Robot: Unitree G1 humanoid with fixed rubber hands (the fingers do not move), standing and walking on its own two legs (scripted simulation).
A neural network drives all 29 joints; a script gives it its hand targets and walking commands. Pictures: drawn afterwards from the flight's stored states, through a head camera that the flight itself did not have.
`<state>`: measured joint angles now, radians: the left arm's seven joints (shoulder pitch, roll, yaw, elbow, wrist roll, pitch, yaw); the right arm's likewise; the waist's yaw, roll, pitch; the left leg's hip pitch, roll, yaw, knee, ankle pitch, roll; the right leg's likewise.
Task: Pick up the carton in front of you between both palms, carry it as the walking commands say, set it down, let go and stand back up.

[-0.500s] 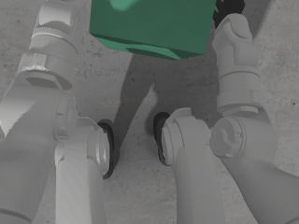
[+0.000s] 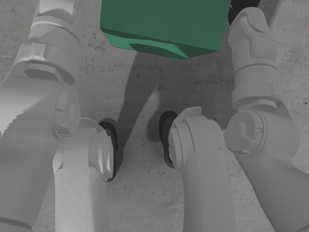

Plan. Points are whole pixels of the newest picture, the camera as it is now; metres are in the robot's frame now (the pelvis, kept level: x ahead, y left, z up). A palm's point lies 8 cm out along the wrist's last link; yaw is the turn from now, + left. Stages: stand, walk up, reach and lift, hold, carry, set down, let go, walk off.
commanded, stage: set down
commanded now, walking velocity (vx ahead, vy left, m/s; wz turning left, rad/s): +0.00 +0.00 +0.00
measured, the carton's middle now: (160, 1) +0.55 -0.06 -0.24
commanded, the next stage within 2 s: let go in 1.66 s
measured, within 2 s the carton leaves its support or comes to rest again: neither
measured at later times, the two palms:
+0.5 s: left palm out of the picture +0.57 +0.13 -0.20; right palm (239, 22) +0.50 -0.22 -0.18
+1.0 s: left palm out of the picture +0.60 +0.13 -0.05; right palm out of the picture +0.51 -0.23 -0.05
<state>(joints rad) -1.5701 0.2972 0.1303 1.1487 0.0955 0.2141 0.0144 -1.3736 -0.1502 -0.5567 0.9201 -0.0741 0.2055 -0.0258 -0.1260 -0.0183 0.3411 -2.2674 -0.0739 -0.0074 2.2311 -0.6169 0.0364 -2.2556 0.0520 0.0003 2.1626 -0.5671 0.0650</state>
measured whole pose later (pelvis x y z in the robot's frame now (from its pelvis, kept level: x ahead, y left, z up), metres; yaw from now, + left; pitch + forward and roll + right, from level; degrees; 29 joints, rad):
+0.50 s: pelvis +0.00 +0.00 +0.00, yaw +0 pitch +34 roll -4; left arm -1.58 0.42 0.02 1.19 -0.02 0.13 0.04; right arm -1.41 -0.21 -0.46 1.09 0.05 0.08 -0.09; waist -0.12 -0.04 0.47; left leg -2.21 -0.07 -0.03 2.25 -0.63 0.02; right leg -2.20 0.05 -0.02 2.18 -0.57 0.06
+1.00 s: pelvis +0.00 -0.01 +0.06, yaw -1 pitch +42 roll -2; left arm -1.52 0.48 0.04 1.15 -0.09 0.19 0.02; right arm -1.27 -0.18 -0.31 0.85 0.16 0.17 -0.18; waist -0.15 0.01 0.17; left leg -2.14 -0.04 -0.02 2.01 -0.60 0.01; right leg -2.16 0.07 0.00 1.95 -0.52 0.03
